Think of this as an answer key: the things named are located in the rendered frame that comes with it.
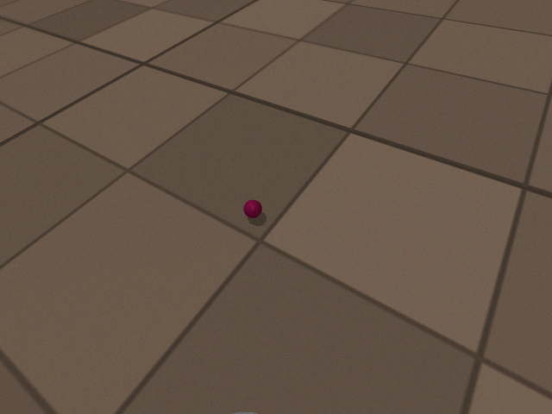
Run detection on ball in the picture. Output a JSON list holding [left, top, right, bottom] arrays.
[[244, 200, 262, 218]]

